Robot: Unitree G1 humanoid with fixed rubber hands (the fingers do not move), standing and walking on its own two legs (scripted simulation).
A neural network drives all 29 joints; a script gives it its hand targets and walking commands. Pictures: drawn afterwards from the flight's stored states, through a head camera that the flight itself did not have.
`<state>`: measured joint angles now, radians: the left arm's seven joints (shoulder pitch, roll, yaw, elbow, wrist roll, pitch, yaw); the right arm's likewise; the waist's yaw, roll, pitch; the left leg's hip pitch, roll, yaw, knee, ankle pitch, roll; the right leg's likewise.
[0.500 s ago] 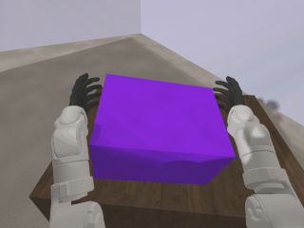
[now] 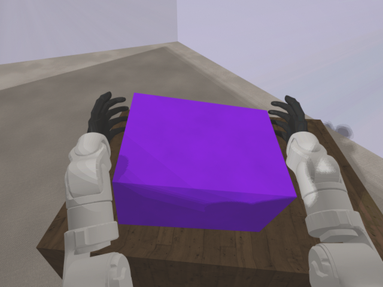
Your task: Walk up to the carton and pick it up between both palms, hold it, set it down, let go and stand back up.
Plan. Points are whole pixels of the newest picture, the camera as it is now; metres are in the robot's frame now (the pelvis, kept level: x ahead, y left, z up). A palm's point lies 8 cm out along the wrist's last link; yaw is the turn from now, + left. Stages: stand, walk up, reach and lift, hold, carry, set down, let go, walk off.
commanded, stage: set down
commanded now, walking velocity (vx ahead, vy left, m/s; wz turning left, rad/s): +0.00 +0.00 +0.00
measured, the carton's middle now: (197, 163) +0.35 +0.00 +0.14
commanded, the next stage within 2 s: none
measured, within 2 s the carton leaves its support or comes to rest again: neither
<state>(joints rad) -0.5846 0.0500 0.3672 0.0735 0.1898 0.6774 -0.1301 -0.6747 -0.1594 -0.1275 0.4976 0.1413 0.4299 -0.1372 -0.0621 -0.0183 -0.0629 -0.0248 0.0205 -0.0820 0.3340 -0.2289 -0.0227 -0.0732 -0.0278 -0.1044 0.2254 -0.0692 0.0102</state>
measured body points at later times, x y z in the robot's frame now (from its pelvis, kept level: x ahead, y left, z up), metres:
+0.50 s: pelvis -0.01 -0.01 +0.00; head -0.05 +0.01 +0.45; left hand +0.36 +0.20 +0.17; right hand +0.38 -0.19 +0.19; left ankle -0.02 +0.13 -0.75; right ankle +0.04 -0.13 -0.75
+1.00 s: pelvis +0.00 -0.02 +0.00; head -0.02 +0.00 +0.45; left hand +0.36 +0.19 +0.13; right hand +0.40 -0.19 +0.16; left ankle -0.02 +0.13 -0.75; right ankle +0.04 -0.13 -0.75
